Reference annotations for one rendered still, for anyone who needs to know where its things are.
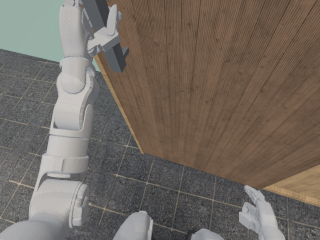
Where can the robot left thigh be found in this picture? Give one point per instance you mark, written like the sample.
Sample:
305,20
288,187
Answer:
138,226

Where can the robot left hand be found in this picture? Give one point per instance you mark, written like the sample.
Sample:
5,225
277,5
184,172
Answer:
75,29

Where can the wardrobe door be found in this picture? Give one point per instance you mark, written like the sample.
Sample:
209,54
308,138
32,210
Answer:
305,183
227,87

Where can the robot right hand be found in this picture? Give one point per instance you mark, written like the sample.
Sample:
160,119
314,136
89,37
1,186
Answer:
256,217

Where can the handle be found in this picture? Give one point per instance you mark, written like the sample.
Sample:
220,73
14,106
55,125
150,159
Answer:
98,12

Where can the robot right forearm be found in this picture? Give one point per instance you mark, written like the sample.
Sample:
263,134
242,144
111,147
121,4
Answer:
270,233

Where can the robot left forearm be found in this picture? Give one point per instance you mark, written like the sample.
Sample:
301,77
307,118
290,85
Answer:
71,123

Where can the left robot upper arm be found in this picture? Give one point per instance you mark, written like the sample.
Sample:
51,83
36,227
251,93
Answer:
58,206

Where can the right robot foot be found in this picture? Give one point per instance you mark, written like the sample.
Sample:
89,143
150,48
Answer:
189,234

